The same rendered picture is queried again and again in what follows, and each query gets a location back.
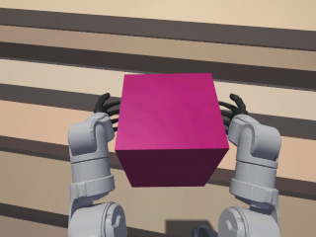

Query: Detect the robot right thigh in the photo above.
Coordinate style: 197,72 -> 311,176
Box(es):
191,227 -> 218,237

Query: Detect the right robot upper arm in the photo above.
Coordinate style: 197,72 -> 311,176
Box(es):
217,206 -> 281,237

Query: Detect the carton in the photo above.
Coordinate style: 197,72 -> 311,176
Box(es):
115,73 -> 230,188

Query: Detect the right robot shin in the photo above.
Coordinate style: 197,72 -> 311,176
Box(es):
199,224 -> 209,228

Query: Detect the robot left forearm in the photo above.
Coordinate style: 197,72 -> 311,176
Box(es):
67,112 -> 116,237

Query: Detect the right robot hand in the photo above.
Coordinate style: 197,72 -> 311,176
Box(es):
218,93 -> 248,135

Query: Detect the left robot hand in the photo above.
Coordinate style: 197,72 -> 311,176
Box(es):
94,93 -> 120,132

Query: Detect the robot right forearm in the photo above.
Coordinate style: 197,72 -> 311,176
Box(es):
227,114 -> 281,237

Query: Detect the left robot upper arm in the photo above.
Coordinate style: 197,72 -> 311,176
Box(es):
68,201 -> 127,237

